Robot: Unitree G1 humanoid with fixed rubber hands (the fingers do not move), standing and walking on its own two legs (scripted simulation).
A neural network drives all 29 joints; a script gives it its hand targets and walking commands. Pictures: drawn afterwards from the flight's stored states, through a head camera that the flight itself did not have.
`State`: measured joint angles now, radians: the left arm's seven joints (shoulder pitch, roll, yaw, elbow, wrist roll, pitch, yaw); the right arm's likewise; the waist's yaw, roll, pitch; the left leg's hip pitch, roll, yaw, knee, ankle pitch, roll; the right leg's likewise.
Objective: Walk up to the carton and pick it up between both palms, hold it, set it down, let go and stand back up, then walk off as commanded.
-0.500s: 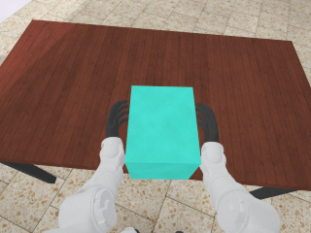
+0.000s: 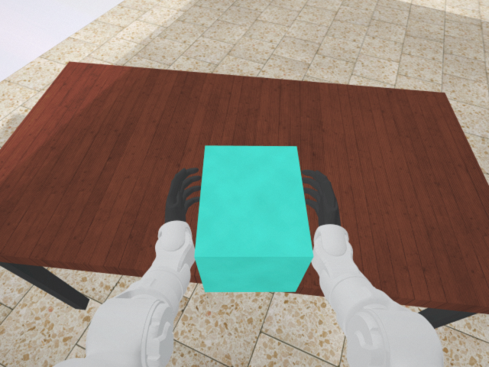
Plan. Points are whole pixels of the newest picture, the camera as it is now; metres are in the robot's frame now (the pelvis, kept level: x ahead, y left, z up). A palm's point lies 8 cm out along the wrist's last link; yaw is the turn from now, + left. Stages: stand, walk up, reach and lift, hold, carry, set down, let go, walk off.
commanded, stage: reach and lift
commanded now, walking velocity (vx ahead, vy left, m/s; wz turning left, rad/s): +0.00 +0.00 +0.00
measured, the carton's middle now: (250, 219) +0.38 +0.02 -0.02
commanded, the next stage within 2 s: none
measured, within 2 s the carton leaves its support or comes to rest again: neither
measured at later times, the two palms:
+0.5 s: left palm (172, 179) +0.38 +0.14 +0.10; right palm (344, 191) +0.36 -0.12 +0.10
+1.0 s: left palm (170, 176) +0.35 +0.13 +0.15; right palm (363, 197) +0.33 -0.13 +0.14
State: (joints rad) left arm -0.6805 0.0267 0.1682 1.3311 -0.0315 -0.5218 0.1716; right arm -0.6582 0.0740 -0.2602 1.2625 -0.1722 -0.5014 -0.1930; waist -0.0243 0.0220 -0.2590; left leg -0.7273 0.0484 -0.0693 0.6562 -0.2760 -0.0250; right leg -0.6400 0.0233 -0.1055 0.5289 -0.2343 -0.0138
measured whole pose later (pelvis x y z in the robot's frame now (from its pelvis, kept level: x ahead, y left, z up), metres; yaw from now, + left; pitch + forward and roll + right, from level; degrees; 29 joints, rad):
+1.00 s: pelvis +0.01 +0.00 +0.03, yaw +0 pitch -4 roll -1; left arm -0.39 -0.10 0.22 0.22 0.25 0.43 0.06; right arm -0.40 0.03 0.09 0.47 0.18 0.21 -0.28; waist -0.08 -0.07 -0.04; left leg -0.10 0.02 -0.06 0.39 -0.22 -0.02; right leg -0.04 0.02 -0.04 0.30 -0.19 -0.01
